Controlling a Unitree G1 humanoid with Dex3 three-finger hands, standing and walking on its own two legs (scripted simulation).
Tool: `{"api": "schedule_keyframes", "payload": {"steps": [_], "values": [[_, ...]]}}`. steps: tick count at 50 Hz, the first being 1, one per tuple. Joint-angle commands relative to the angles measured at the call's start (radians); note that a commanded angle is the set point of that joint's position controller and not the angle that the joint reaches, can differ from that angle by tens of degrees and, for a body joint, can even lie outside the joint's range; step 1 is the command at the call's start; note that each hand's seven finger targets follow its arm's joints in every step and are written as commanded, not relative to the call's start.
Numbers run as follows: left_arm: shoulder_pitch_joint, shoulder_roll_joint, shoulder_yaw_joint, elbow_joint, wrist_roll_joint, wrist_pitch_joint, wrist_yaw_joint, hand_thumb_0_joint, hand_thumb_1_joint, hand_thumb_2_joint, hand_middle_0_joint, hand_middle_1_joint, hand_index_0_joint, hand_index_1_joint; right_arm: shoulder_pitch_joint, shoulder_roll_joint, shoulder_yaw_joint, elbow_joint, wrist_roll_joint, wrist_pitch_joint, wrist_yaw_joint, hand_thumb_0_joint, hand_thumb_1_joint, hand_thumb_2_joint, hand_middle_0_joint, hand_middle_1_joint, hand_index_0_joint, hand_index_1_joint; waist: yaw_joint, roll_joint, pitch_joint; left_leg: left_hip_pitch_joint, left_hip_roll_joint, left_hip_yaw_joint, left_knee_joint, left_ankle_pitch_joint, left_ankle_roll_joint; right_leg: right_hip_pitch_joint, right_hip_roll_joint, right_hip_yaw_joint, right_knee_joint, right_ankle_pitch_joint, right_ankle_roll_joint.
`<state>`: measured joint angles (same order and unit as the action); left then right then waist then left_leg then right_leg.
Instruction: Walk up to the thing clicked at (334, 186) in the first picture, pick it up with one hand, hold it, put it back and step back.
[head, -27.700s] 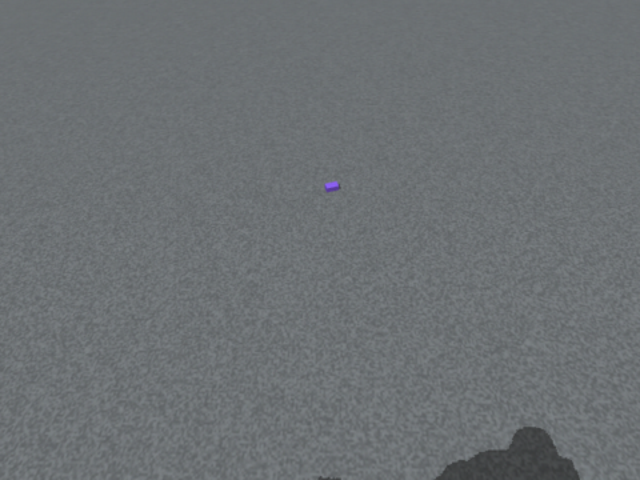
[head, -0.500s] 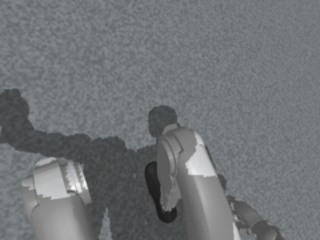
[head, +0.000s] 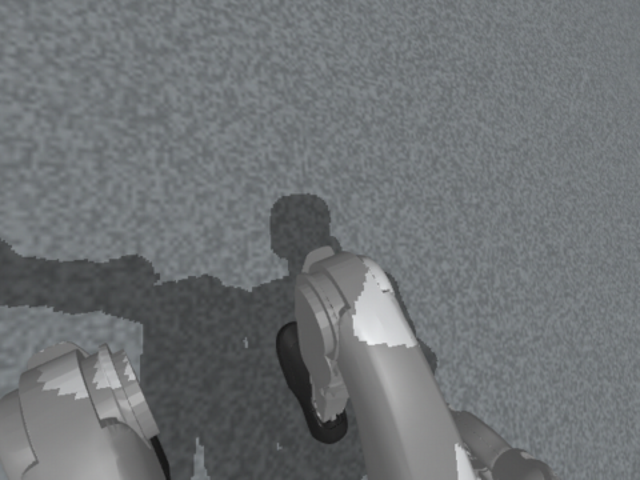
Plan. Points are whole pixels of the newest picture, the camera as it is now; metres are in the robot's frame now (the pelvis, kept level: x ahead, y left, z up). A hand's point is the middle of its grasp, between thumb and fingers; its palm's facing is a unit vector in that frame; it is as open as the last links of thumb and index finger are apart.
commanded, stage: rest palm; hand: left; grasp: from above
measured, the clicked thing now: out of the picture +0.44 +0.36 -0.28
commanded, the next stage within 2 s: close in 0.88 s
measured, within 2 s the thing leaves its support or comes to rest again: neither
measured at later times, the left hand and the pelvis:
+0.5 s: hand out of the picture +0.42 +0.34 -0.23, palm faces -0.43 -0.08 -0.90, open 14.3 cm; pelvis -0.01 +0.00 +0.00, yaw -1 degrees
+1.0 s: hand out of the picture +0.42 +0.34 -0.24, palm faces -0.45 -0.11 -0.89, open 14.0 cm; pelvis -0.01 +0.00 +0.00, yaw -1 degrees
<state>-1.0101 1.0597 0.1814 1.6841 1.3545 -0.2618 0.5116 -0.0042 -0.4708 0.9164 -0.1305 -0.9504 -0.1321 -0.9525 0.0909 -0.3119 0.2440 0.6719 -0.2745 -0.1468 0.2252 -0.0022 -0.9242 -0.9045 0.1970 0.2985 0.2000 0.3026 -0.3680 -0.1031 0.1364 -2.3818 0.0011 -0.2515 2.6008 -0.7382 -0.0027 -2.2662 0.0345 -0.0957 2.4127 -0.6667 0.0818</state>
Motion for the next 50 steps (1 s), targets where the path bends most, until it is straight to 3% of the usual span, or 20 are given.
{"api": "schedule_keyframes", "payload": {"steps": [1,4,8,9,13,15,17,23,27,28,30,33,36,38,41,45,47,50], "values": [[-0.185,0.246,0.01,-0.151,-0.038,-0.068,-0.01,0.0,-0.571,0.986,-0.08,-0.98,-0.067,-0.992,0.188,-0.336,-0.092,-0.014,0.012,0.017,-0.019,0.0,-0.923,-0.911,0.198,0.3,0.199,0.3,-0.023,0.473,-0.658,0.536,0.023,0.111,-0.263,0.33,0.004,0.371,0.034,-0.16,-0.187,0.311,-0.095],[-0.159,0.276,0.027,-0.171,-0.025,-0.123,0.009,0.0,-0.56,0.989,-0.093,-0.953,-0.076,-0.97,0.199,-0.323,-0.079,-0.007,0.01,0.039,-0.022,0.0,-0.919,-0.91,0.199,0.3,0.199,0.3,-0.015,0.46,-0.686,0.535,0.026,0.113,-0.266,0.329,0.009,0.43,0.04,-0.154,-0.199,0.324,-0.086],[-0.186,0.286,0.017,-0.149,0.008,-0.162,0.069,0.0,-0.574,1.014,-0.083,-0.944,-0.06,-0.967,0.175,-0.332,-0.077,-0.01,0.0,0.048,-0.027,0.0,-0.915,-0.909,0.199,0.3,0.199,0.3,-0.017,0.475,-0.655,0.541,0.033,0.113,-0.271,0.279,0.008,0.39,0.047,-0.161,-0.194,0.284,-0.087],[-0.208,0.266,-0.003,-0.157,0.018,-0.167,0.085,0.0,-0.575,1.014,-0.085,-0.938,-0.061,-0.962,0.182,-0.334,-0.079,-0.005,-0.004,0.047,-0.028,0.0,-0.914,-0.909,0.199,0.3,0.199,0.3,-0.027,0.477,-0.631,0.553,0.033,0.115,-0.272,0.268,0.006,0.364,0.047,-0.166,-0.191,0.273,-0.086],[-0.193,0.261,-0.018,-0.098,0.051,-0.146,0.161,0.0,-0.555,1.009,-0.087,-0.936,-0.065,-0.959,0.149,-0.342,-0.073,0.016,-0.023,0.04,-0.033,0.0,-0.909,-0.907,0.199,0.3,0.199,0.3,-0.021,0.482,-0.601,0.539,0.033,0.112,-0.29,0.229,0.004,0.329,0.052,-0.17,-0.196,0.23,-0.09],[-0.204,0.236,-0.045,-0.088,0.067,-0.115,0.187,0.0,-0.568,1.019,-0.085,-0.94,-0.06,-0.965,0.14,-0.339,-0.075,0.02,-0.031,0.03,-0.033,0.0,-0.911,-0.908,0.199,0.3,0.199,0.3,-0.023,0.486,-0.594,0.547,0.035,0.117,-0.294,0.215,0.003,0.313,0.055,-0.165,-0.199,0.22,-0.092],[-0.221,0.227,-0.056,-0.076,0.061,-0.082,0.205,0.0,-0.573,1.021,-0.081,-0.939,-0.054,-0.965,0.132,-0.344,-0.076,0.031,-0.031,0.017,-0.034,0.0,-0.912,-0.908,0.199,0.3,0.199,0.3,-0.029,0.483,-0.596,0.524,0.034,0.115,-0.299,0.201,0.006,0.307,0.057,-0.161,-0.207,0.215,-0.095],[-0.247,0.213,-0.068,-0.035,0.022,-0.003,0.189,0.0,-0.548,0.987,-0.076,-0.965,-0.062,-0.978,0.123,-0.36,-0.079,0.021,-0.012,-0.031,-0.021,0.0,-0.912,-0.908,0.199,0.3,0.199,0.3,-0.034,0.491,-0.579,0.509,0.033,0.102,-0.309,0.18,0.006,0.285,0.047,-0.167,-0.192,0.208,-0.094],[-0.242,0.237,-0.04,-0.038,-0.007,0.008,0.145,0.0,-0.538,0.973,-0.072,-0.983,-0.065,-0.989,0.112,-0.369,-0.08,0.0,0.002,-0.051,-0.012,0.0,-0.913,-0.908,0.199,0.3,0.199,0.3,-0.024,0.507,-0.595,0.523,0.032,0.088,-0.312,0.203,0.003,0.295,0.038,-0.17,-0.175,0.23,-0.091],[-0.22,0.258,-0.012,-0.033,-0.009,0.006,0.138,0.0,-0.535,0.968,-0.068,-0.994,-0.064,-0.996,0.13,-0.372,-0.081,0.005,0.0,-0.047,-0.012,0.0,-0.913,-0.909,0.199,0.3,0.199,0.3,-0.023,0.502,-0.604,0.537,0.033,0.081,-0.312,0.231,0.0,0.303,0.037,-0.176,-0.169,0.252,-0.088],[-0.216,0.227,-0.03,-0.038,-0.007,-0.001,0.11,0.0,-0.526,0.959,-0.069,-1.004,-0.069,-1.003,0.133,-0.362,-0.079,-0.004,-0.006,-0.047,-0.005,0.0,-0.914,-0.909,0.199,0.3,0.199,0.3,-0.04,0.521,-0.601,0.551,0.033,0.085,-0.303,0.252,-0.003,0.309,0.038,-0.177,-0.16,0.268,-0.087],[-0.215,0.214,-0.04,-0.072,-0.025,-0.027,0.079,0.0,-0.518,0.947,-0.073,-1.007,-0.075,-1.003,0.128,-0.349,-0.071,-0.009,-0.006,-0.046,0.001,0.0,-0.915,-0.909,0.199,0.3,0.199,0.3,-0.042,0.523,-0.595,0.55,0.033,0.091,-0.294,0.244,-0.003,0.323,0.037,-0.174,-0.168,0.265,-0.087],[-0.205,0.227,-0.044,-0.108,-0.027,-0.058,0.064,0.0,-0.527,0.96,-0.082,-0.987,-0.076,-0.991,0.139,-0.363,-0.076,-0.011,-0.001,-0.04,0.003,0.0,-0.916,-0.909,0.199,0.3,0.199,0.3,-0.042,0.527,-0.61,0.578,0.035,0.088,-0.293,0.285,-0.007,0.341,0.04,-0.177,-0.171,0.287,-0.087],[-0.199,0.246,-0.023,-0.118,-0.02,-0.084,0.077,0.0,-0.52,0.96,-0.077,-0.992,-0.074,-0.994,0.146,-0.348,-0.06,-0.005,-0.002,-0.028,0.004,0.0,-0.912,-0.908,0.199,0.3,0.199,0.3,-0.034,0.529,-0.633,0.592,0.036,0.081,-0.297,0.308,-0.01,0.353,0.042,-0.183,-0.169,0.297,-0.089],[-0.191,0.219,-0.045,-0.106,-0.005,-0.109,0.095,0.0,-0.516,0.964,-0.076,-0.983,-0.071,-0.986,0.144,-0.346,-0.053,-0.007,-0.013,-0.024,0.007,0.0,-0.909,-0.907,0.199,0.3,0.199,0.3,-0.049,0.52,-0.611,0.589,0.037,0.09,-0.276,0.306,-0.009,0.355,0.044,-0.186,-0.166,0.303,-0.084],[-0.218,0.25,-0.043,-0.139,0.01,-0.123,0.143,0.0,-0.493,0.958,-0.106,-0.941,-0.095,-0.951,0.133,-0.37,-0.059,0.011,-0.019,-0.022,0.003,0.0,-0.907,-0.906,0.199,0.3,0.199,0.3,-0.041,0.515,-0.606,0.557,0.035,0.094,-0.286,0.27,-0.002,0.361,0.049,-0.181,-0.186,0.274,-0.086],[-0.191,0.252,-0.045,-0.092,0.033,-0.105,0.166,0.0,-0.478,0.955,-0.116,-0.935,-0.104,-0.945,0.129,-0.364,-0.054,0.01,-0.024,-0.025,0.003,0.0,-0.904,-0.905,0.199,0.3,0.199,0.3,-0.034,0.501,-0.593,0.553,0.035,0.097,-0.281,0.256,-0.002,0.34,0.049,-0.18,-0.176,0.263,-0.087],[-0.189,0.217,-0.071,-0.066,0.024,-0.074,0.193,0.0,-0.419,0.914,-0.116,-0.967,-0.125,-0.957,0.111,-0.365,-0.062,0.02,-0.027,-0.037,0.001,0.0,-0.896,-0.9,0.199,0.3,0.2,0.3,-0.04,0.473,-0.555,0.515,0.035,0.097,-0.297,0.204,-0.001,0.318,0.051,-0.177,-0.194,0.216,-0.089]]}}
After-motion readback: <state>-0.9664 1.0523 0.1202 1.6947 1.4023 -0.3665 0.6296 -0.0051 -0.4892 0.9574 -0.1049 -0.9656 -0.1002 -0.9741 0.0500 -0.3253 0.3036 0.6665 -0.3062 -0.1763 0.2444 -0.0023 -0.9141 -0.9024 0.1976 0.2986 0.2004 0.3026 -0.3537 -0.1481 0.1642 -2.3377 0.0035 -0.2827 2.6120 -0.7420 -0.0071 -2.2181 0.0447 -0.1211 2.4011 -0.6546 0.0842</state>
